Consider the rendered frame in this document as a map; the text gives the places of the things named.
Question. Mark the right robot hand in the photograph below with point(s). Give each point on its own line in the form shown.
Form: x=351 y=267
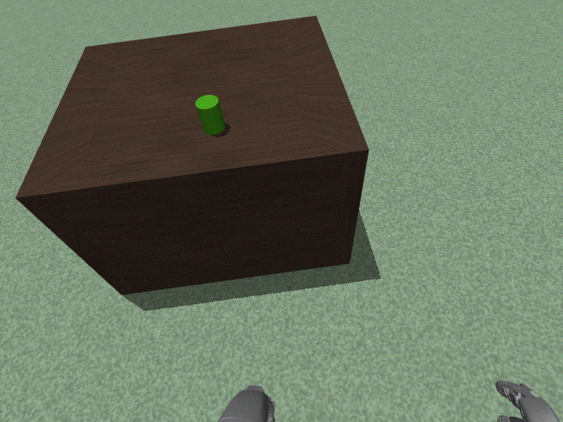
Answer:
x=533 y=409

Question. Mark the can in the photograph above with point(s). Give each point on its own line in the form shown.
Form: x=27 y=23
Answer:
x=210 y=114

